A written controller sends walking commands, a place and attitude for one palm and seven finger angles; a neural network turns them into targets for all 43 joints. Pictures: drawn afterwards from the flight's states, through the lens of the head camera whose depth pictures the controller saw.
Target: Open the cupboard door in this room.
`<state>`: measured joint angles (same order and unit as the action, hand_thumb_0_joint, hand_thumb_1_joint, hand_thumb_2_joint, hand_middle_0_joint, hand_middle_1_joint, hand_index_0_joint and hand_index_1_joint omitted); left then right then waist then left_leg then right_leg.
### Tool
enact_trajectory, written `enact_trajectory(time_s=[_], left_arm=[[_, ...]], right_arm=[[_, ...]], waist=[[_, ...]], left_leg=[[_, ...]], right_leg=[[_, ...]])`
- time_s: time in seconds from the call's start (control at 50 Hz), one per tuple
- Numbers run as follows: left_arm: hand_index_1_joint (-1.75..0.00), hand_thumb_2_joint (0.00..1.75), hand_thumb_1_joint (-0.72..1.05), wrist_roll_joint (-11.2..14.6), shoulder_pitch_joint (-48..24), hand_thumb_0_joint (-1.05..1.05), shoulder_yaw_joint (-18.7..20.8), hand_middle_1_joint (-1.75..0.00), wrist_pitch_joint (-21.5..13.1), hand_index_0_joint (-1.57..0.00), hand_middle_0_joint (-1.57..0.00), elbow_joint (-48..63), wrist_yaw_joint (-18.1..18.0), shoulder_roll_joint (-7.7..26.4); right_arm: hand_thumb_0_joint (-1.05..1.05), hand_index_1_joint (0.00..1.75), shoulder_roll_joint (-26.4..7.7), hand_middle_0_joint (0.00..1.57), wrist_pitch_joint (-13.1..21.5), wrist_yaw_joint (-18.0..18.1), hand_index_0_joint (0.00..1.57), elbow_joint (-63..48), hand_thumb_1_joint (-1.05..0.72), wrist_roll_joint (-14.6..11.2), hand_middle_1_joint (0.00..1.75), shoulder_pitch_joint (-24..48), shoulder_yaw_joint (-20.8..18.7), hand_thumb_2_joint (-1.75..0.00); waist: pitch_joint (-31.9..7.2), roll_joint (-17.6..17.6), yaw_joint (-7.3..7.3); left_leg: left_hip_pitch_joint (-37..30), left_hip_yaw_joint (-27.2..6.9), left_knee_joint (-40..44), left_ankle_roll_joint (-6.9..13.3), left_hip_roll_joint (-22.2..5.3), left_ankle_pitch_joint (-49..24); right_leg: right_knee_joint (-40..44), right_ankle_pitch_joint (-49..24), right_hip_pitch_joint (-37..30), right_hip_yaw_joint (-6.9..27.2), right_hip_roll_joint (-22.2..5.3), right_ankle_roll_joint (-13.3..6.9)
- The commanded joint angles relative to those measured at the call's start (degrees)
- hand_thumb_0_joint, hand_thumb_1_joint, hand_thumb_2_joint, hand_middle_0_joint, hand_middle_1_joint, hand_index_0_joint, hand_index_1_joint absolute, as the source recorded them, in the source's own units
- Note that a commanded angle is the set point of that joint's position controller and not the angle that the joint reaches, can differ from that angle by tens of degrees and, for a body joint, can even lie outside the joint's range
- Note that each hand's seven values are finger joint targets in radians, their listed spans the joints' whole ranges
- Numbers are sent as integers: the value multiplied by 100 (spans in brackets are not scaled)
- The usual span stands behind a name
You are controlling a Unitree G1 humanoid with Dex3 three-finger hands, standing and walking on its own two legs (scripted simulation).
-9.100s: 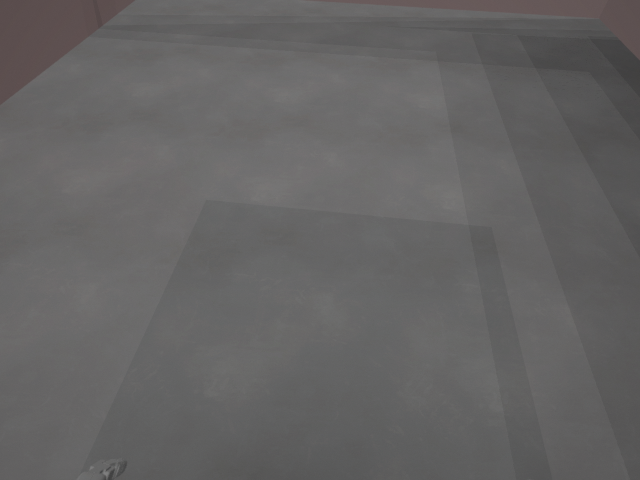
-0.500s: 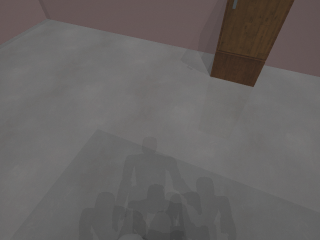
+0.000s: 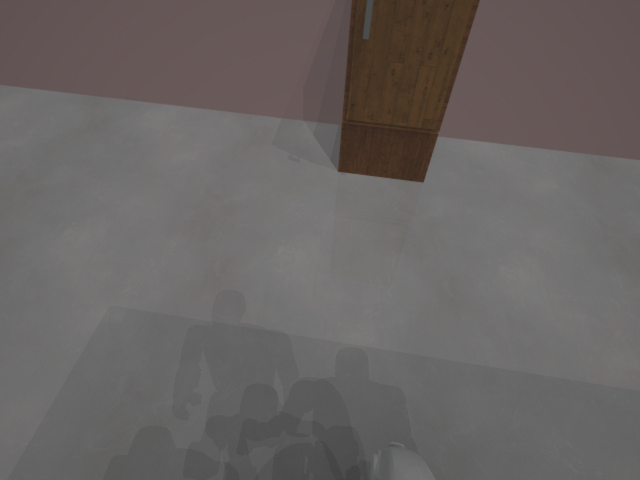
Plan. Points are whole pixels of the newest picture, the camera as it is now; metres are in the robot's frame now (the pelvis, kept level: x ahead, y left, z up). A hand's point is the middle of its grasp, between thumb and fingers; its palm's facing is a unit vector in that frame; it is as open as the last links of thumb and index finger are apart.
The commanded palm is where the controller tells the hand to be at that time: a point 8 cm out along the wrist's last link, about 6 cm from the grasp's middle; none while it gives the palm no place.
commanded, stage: turn or walk to find it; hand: left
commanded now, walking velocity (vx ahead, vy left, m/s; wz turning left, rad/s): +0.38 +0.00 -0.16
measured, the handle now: (368, 15) +1.50 -0.10 -0.04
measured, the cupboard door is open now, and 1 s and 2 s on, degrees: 0 0 0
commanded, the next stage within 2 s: stand and wait in 0.40 s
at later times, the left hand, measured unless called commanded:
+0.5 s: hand (259, 413) +0.24 +0.11 -0.16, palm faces +0.00 -0.97 -0.26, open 7.2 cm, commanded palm none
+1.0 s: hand (272, 383) +0.30 +0.09 -0.19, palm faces +0.00 -0.99 -0.17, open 7.4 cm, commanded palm none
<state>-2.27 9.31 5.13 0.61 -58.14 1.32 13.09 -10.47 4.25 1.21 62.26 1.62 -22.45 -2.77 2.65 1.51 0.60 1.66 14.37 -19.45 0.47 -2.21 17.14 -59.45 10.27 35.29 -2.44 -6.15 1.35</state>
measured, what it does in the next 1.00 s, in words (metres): walks ahead: right foot, then left foot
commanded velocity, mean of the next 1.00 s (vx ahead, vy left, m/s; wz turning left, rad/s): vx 0.14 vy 0.00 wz -0.01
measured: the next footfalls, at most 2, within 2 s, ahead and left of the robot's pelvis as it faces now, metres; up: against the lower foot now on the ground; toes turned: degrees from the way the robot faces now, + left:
right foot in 0.18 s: +0.23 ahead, -0.15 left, +0.00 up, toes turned -11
left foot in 0.72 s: +0.40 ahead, +0.04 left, +0.00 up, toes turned +5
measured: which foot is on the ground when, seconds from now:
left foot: down 0.00-0.18, up 0.20-0.70, down 0.72-1.00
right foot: up 0.00-0.16, down 0.18-0.74, up 0.76-0.94, down 0.96-1.00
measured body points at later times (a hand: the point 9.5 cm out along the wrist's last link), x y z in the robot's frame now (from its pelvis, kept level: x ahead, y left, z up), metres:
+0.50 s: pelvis +0.20 -0.09 +0.00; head +0.21 -0.11 +0.45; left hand +0.24 +0.16 -0.14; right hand +0.25 -0.32 -0.16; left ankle +0.29 +0.08 -0.67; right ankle +0.19 -0.14 -0.74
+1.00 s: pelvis +0.31 -0.06 -0.01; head +0.31 -0.06 +0.44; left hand +0.30 +0.15 -0.17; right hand +0.37 -0.29 -0.16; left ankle +0.36 +0.03 -0.74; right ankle +0.29 -0.20 -0.74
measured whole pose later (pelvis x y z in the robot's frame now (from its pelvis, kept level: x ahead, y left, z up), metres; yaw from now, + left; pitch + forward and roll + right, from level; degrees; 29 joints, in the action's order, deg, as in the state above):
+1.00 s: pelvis +0.31 -0.06 -0.01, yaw -3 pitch -3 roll +1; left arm -1.5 16.9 0.1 -0.8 -66.4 -1.9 7.2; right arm -8.9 0.7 1.3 63.1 0.3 -8.3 -1.7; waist 2.2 1.1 -1.6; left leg 14.0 8.4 -27.8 1.8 -0.8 11.2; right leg -31.0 17.1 10.1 -3.9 -5.1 2.1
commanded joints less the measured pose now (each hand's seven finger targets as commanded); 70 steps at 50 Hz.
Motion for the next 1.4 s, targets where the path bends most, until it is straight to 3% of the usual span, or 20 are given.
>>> enact_trajectory(time_s=[0.0, 0.08, 0.12, 0.14, 0.16, 0.18, 0.24, 0.3, 0.38, 0.5, 0.58, 0.66, 0.7, 0.74, 0.8, 0.9, 0.94, 1.02, 1.14, 1.38], left_arm=[[-30, 90, 90, 54, -862, 0, -200, -30, -124, -20, -20, 536, 98, -181], [-30, 90, 90, 76, -681, 0, -196, -30, -198, -20, -20, 446, 68, -22], [-30, 90, 90, 41, 721, 0, -106, -30, -310, -20, -20, -11, 28, 264], [-30, 90, 90, 17, 1664, 0, 24, -30, -383, -20, -20, -305, -44, 781], [-30, 90, 90, 77, 2239, 0, 176, -30, -411, -20, -20, -472, -126, 1444], [-30, 90, 90, 213, 2016, 0, 203, -30, -391, -20, -20, -415, -160, 1539], [-30, 90, 90, 196, 715, 0, -70, -30, -445, -20, -20, -109, -175, 630], [-30, 90, 90, 145, 461, 0, -167, -30, -540, -20, -20, -149, -188, 292], [-30, 90, 90, 128, 725, 0, -174, -30, -607, -20, -20, -214, -195, 150], [-30, 90, 90, 147, 1172, 0, -305, -30, -637, -20, -20, -466, -247, 154], [-30, 90, 90, 137, 1507, 0, -366, -30, -544, -20, -20, -698, -299, 162], [-30, 90, 90, 152, 1500, 0, -379, -30, -427, -20, -20, -821, -359, 144], [-30, 90, 90, 182, 1699, 0, -436, -30, -393, -20, -20, -858, -394, -78], [-30, 90, 90, 224, 1860, 0, -521, -30, -334, -20, -20, -859, -435, -264], [-30, 90, 90, 183, 1439, 0, -458, -30, -178, -20, -20, -838, -373, -282], [-30, 90, 90, 101, 1842, 0, -460, -30, -113, -20, -20, -964, -333, -410], [-30, 90, 90, 77, 1574, 0, -488, -30, -123, -20, -20, -886, -335, -227], [-30, 90, 90, 120, 1195, 0, -503, -30, -194, -20, -20, -764, -320, -65], [-30, 90, 90, 187, 1196, 0, -472, -30, -248, -20, -20, -675, -362, 59], [-30, 90, 90, 213, 1351, 0, -464, -30, -220, -20, -20, -677, -414, -34]], right_arm=[[0, 30, -570, 20, 70, 17, 20, 35, -90, 24, 30, -648, -81, -90], [0, 30, -758, 20, 5, -5, 20, 181, -90, 33, 30, -645, -104, -90], [0, 30, -827, 20, -11, -17, 20, 177, -90, -24, 30, -467, -98, -90], [0, 30, -697, 20, -1, -87, 20, 125, -90, -81, 30, -474, -79, -90], [0, 30, -245, 20, 15, -86, 20, -80, -90, -140, 30, -633, -2, -90], [0, 30, -461, 20, -47, -66, 20, -197, -90, -189, 30, -283, -20, -90], [0, 30, -263, 20, -119, -84, 20, -131, -90, -51, 30, 199, -70, -90], [0, 30, -7, 20, -310, -122, 20, 100, -90, 10, 30, -430, -60, -90], [0, 30, 0, 20, -361, -183, 20, -158, -90, 21, 30, 69, -104, -90], [0, 30, -72, 20, -332, -206, 20, -412, -90, -30, 30, 1067, 8, -90], [0, 30, -72, 20, -302, -165, 20, -457, -90, -63, 30, 1569, 91, -90], [0, 30, -141, 20, -234, -48, 20, -266, -90, -58, 30, 1278, 153, -90], [0, 30, -561, 20, -154, 5, 20, -1, -90, -25, 30, 508, 80, -90], [0, 30, -790, 20, -200, 79, 20, 188, -90, -100, 30, 191, 84, -90], [0, 30, -561, 20, -269, 111, 20, 33, -90, -97, 30, 1000, 133, -90], [0, 30, -463, 20, -319, 45, 20, -91, -90, -119, 30, 1353, 19, -90], [0, 30, -350, 20, -362, -3, 20, -57, -90, -134, 30, 1237, 33, -90], [0, 30, -246, 20, -378, -13, 20, 90, -90, -108, 30, 794, 85, -90], [0, 30, -249, 20, -268, 4, 20, 247, -90, -114, 30, 446, 178, -90], [0, 30, -109, 20, -330, 49, 20, 463, -90, -127, 30, 83, 193, -90]], waist=[[551, -794, 241], [380, -880, 54], [-408, -647, -619], [-1060, 59, -1016], [-1679, 1323, -972], [-1682, 1167, -925], [-193, -58, -330], [-150, 299, 120], [55, 380, 92], [147, 361, -59], [118, 434, -226], [-124, 410, -43], [-722, -371, 146], [-1259, -1678, 169], [-323, -1005, -89], [-285, -413, -322], [156, -332, -176], [486, 236, -23], [-1, -61, -80], [188, -40, -85]], left_leg=[[-261, -738, 774, 604, -1604, -2338], [-140, -505, 153, 503, -1655, -3597], [182, -178, -1502, 207, -1321, -4219], [1379, -47, -2959, 8, -1042, -2793], [2999, -226, -4796, -241, -149, 1406], [3221, -1048, -5698, -119, -260, 1605], [3234, -1435, -5564, -97, -813, 139], [2763, -1267, -4920, -238, -806, -281], [3128, -1227, -4241, -355, -793, -657], [3211, -1062, -2913, -415, -618, -800], [2632, -883, -2064, -315, -347, -645], [1417, -768, -940, -197, -64, -1234], [-427, -1302, -966, 199, -855, -4730], [-1035, -2265, -698, 989, -1973, -6357], [521, -2112, 27, 936, -1625, -3610], [1514, -1752, 346, 466, -978, -33], [1511, -1605, 436, 134, -615, 655], [1007, -1378, 191, 6, -461, -284], [732, -1313, 94, -3, -540, -1431], [752, -1229, -92, -51, -524, -1455]], right_leg=[[1422, -27, 356, -287, -57, -98], [2249, 332, -961, -634, 330, -380], [2972, -179, -2884, -800, 623, -513], [3030, -251, -4473, 59, -174, -737], [3587, -792, -5611, 2664, -1867, -1403], [4129, -675, -5127, 3215, -2174, -1578], [4470, -273, -2955, 1677, -1472, -1090], [4769, -338, -2189, 692, -959, -871], [4963, -494, -2232, 515, -849, -943], [4486, -3097, -3073, 173, -786, -940], [4172, -4069, -3368, 209, -793, -866], [3475, -4351, -3416, 124, -564, -642], [2434, -2746, -2441, -158, -172, -236], [1290, 2107, -1779, -179, 284, 30], [1411, 2275, -1849, 86, 22, 36], [3192, 589, -2711, -126, 67, 37], [3816, 615, -2349, 81, -52, -19], [4230, 737, -1803, 332, -169, -134], [4162, -427, -2524, 217, -195, -164], [4235, -655, -2611, 160, -170, -250]])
